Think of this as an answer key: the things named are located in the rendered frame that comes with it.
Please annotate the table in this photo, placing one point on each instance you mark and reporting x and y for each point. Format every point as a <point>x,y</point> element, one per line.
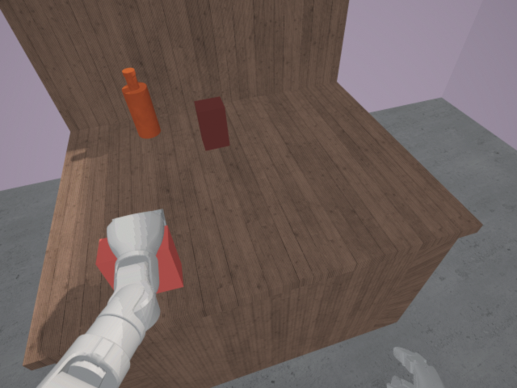
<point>315,225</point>

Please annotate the sponge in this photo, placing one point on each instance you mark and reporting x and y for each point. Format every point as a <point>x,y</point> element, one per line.
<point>169,264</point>

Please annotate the right robot hand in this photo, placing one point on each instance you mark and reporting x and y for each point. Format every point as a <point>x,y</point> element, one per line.
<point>425,376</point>

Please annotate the left robot hand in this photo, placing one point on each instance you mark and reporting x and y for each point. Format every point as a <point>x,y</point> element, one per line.
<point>136,232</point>

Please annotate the left robot forearm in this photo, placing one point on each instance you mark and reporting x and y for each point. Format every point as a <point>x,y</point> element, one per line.
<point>101,357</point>

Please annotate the robot left upper arm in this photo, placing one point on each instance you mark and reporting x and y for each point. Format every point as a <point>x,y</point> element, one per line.
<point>64,380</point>

